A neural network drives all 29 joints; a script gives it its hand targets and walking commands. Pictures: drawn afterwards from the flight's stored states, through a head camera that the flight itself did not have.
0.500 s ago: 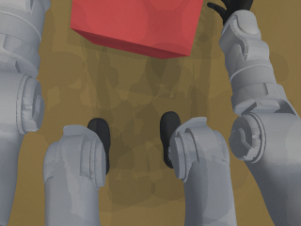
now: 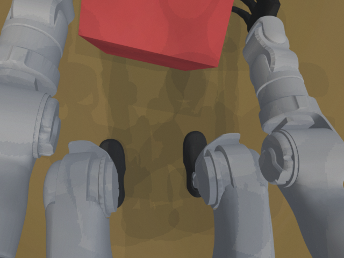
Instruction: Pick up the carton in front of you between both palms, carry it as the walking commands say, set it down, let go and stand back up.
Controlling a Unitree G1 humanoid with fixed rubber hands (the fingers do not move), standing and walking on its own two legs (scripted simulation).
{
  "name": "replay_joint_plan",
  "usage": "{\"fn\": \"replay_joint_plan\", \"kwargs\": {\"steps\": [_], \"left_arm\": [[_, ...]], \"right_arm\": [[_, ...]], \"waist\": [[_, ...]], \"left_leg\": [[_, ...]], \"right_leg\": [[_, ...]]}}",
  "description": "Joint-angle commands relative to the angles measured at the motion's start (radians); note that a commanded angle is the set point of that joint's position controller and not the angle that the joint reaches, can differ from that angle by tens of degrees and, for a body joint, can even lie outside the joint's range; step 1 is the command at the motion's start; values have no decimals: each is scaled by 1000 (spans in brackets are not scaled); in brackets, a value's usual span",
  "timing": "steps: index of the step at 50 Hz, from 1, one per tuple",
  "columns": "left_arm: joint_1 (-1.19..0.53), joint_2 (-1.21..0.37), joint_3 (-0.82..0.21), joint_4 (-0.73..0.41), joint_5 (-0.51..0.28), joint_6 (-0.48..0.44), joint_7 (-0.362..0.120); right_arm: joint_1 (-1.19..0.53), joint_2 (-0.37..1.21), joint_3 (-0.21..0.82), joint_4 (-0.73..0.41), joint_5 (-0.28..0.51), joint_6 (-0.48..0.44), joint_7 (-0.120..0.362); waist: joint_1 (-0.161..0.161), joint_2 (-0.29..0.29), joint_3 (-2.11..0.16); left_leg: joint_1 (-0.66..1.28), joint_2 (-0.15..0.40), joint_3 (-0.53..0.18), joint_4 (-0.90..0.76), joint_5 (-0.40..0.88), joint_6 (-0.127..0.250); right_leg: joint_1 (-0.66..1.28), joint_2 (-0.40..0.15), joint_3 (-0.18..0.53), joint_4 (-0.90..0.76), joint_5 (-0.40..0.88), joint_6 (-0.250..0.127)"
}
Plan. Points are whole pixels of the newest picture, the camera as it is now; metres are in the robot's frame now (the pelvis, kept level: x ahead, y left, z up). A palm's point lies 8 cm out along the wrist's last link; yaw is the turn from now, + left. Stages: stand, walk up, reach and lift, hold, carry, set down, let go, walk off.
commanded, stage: reach and lift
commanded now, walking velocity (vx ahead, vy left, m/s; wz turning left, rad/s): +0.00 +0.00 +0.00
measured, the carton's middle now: (157, 6) +0.55 +0.01 -0.25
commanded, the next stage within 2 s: none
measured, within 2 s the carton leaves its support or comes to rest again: leaves its support in 0.38 s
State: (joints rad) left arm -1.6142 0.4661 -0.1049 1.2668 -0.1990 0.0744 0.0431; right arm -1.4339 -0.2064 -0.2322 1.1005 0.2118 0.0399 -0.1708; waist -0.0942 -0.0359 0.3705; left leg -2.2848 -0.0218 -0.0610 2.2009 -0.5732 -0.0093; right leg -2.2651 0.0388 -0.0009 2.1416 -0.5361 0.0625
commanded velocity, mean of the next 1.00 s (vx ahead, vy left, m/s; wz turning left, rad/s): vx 0.00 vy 0.00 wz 0.00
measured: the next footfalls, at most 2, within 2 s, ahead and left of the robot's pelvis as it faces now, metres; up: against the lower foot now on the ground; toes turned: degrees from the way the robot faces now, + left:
none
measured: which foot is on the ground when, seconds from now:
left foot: down 0.00-1.00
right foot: down 0.00-1.00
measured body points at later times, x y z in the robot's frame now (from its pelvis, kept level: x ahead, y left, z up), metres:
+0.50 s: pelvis +0.01 +0.01 +0.00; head +0.36 +0.04 +0.27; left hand +0.57 +0.15 -0.16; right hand +0.54 -0.15 -0.14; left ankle +0.11 +0.12 -0.34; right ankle +0.13 -0.13 -0.34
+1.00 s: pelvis +0.00 -0.01 +0.11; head +0.27 +0.02 +0.47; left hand +0.52 +0.16 +0.04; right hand +0.50 -0.15 +0.04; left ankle +0.11 +0.12 -0.34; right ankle +0.13 -0.14 -0.34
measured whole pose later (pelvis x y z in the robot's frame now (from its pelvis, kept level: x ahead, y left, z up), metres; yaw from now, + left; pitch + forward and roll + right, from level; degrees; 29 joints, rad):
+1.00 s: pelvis +0.00 -0.01 +0.11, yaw +4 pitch +44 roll -2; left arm -1.18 0.09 0.38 0.84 0.23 0.37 0.03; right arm -1.04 0.06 -0.58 0.59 -0.23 0.38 -0.08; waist -0.05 0.02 -0.14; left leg -2.07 -0.12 -0.09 1.78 -0.47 -0.05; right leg -2.05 0.10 0.08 1.75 -0.47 0.09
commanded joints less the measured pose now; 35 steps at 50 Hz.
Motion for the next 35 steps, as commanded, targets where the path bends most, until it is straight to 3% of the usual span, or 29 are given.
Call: {"fn": "replay_joint_plan", "kwargs": {"steps": [1,3,4,8,10,13,18,25,27,29,32,35], "left_arm": [[-353,-36,-29,-101,-11,-17,-11],[-376,-127,-38,-100,3,-14,-23],[-378,-153,-27,-84,16,-11,-28],[-473,-749,-58,-120,65,24,-163],[-419,-902,-9,-140,106,45,-218],[-360,-1016,34,-178,138,63,-253],[-363,-1127,-14,-318,103,73,-245],[-458,-1276,-189,-686,18,122,-181],[-407,-1323,-189,-703,40,158,-170],[-341,-1367,-153,-645,74,195,-176],[-241,-1411,-46,-475,149,234,-201],[-195,-1412,80,-364,239,251,-222]], "right_arm": [[-262,3,14,-94,-2,-14,8],[-287,81,11,-88,-25,-11,21],[-284,91,-18,-69,-52,-10,24],[-510,629,51,-138,-112,40,170],[-539,769,49,-175,-146,75,233],[-533,883,71,-226,-145,107,289],[-536,992,152,-331,-81,128,310],[-551,1101,333,-548,-23,200,302],[-550,1106,366,-607,-41,223,301],[-540,1110,359,-612,-73,247,306],[-471,1126,266,-509,-161,281,317],[-412,1141,159,-407,-257,303,331]], "waist": [[-38,173,-1161],[-37,175,-1148],[-52,176,-1143],[-45,180,-1097],[-32,166,-1068],[-9,144,-1074],[12,146,-1271],[-16,210,-1886],[-14,206,-1928],[-15,186,-1835],[-19,175,-1554],[-22,171,-1376]], "left_leg": [[601,0,35,-187,226,2],[598,-11,38,-190,223,2],[591,-15,38,-189,219,-3],[530,-59,52,-173,236,4],[489,-74,65,-166,243,12],[457,-88,77,-158,298,26],[590,-95,77,-151,446,32],[1035,-118,109,-176,684,-5],[1059,-133,118,-215,648,-13],[976,-139,121,-269,531,-13],[747,-142,128,-364,273,-8],[640,-146,130,-442,125,-4]], "right_leg": [[561,23,-83,-135,301,2],[569,33,-84,-135,295,-1],[571,38,-88,-135,296,1],[538,70,-97,-105,285,-8],[515,84,-105,-97,278,-12],[491,96,-107,-87,328,-20],[516,101,-109,-80,440,-22],[636,110,-133,-118,556,5],[649,115,-140,-157,518,6],[626,116,-147,-205,426,1],[566,114,-146,-284,239,-13],[540,117,-132,-358,130,-23]]}}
